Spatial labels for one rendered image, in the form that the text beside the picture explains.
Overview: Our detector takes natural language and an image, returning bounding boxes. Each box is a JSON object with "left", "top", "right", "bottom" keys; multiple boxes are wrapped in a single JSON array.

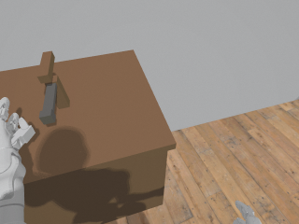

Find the right robot hand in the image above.
[{"left": 233, "top": 200, "right": 262, "bottom": 224}]

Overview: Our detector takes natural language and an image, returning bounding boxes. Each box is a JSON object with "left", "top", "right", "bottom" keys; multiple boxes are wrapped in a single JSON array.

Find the robot left forearm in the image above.
[{"left": 0, "top": 147, "right": 26, "bottom": 224}]

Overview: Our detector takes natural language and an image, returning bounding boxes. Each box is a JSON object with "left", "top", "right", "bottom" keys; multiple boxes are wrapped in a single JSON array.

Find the left robot hand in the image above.
[{"left": 0, "top": 97, "right": 36, "bottom": 152}]

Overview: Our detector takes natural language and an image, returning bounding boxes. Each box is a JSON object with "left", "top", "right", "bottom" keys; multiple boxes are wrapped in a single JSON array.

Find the tap lever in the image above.
[{"left": 39, "top": 83, "right": 57, "bottom": 125}]

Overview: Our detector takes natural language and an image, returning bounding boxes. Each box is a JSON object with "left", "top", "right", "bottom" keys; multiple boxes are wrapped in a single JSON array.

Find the counter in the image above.
[{"left": 0, "top": 49, "right": 177, "bottom": 224}]

